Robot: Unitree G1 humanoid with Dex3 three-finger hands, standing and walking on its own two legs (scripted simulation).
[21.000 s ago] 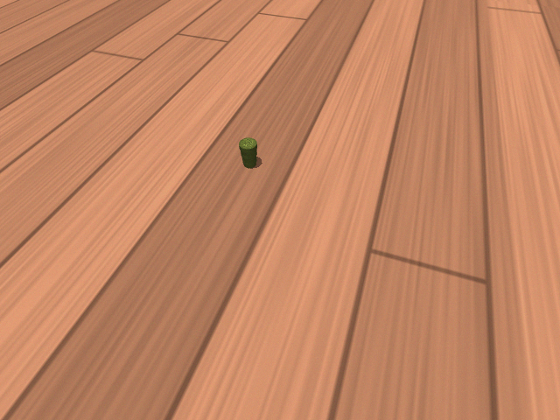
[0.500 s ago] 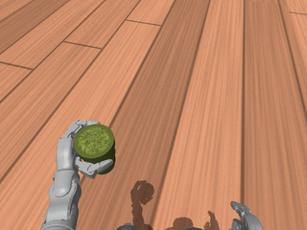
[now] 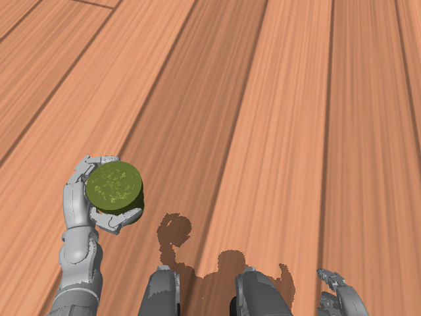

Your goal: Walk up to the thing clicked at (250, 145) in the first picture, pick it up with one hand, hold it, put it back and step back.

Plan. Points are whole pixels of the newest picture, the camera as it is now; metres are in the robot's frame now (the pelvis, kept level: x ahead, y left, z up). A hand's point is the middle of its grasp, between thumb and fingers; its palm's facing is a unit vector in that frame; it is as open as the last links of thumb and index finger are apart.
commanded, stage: crouch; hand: left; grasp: from the side
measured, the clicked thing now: (122, 198) +0.35 +0.18 -0.06
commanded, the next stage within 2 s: lower in 1.40 s
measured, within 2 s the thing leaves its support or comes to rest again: neither
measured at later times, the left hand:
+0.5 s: hand (132, 214) +0.38 +0.21 -0.27, palm faces +0.21 -0.98 -0.05, open 11.8 cm
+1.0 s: hand (136, 221) +0.39 +0.22 -0.40, palm faces +0.20 -0.98 -0.03, open 11.8 cm
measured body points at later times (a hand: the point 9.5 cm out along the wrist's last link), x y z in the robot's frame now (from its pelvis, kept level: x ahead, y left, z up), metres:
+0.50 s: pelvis -0.05 +0.00 -0.21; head +0.15 +0.03 +0.19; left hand +0.36 +0.26 -0.27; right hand +0.06 -0.26 -0.34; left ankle +0.04 +0.13 -0.63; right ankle +0.02 -0.13 -0.63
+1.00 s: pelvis -0.07 +0.00 -0.33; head +0.15 +0.04 +0.06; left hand +0.37 +0.28 -0.40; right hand +0.01 -0.28 -0.44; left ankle +0.04 +0.13 -0.63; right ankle +0.01 -0.13 -0.63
